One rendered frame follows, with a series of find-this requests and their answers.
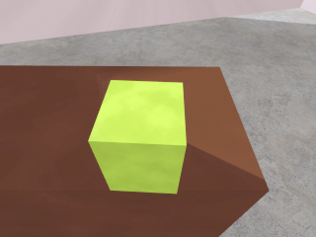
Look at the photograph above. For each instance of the carton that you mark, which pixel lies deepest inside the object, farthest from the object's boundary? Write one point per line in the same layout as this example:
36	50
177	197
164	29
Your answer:
139	136

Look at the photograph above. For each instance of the pedestal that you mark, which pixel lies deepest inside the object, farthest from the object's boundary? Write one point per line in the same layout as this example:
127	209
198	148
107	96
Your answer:
51	184

